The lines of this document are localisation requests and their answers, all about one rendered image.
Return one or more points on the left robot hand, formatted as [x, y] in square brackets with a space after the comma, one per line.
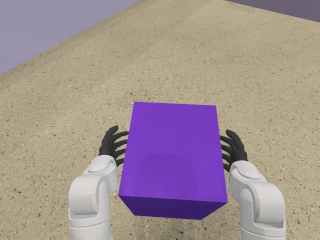
[108, 146]

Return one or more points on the carton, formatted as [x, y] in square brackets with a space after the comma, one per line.
[173, 164]

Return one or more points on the right robot forearm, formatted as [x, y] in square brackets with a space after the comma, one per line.
[261, 204]

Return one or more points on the left robot forearm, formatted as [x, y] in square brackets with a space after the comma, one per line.
[89, 208]

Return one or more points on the right robot hand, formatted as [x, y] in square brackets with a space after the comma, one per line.
[236, 149]

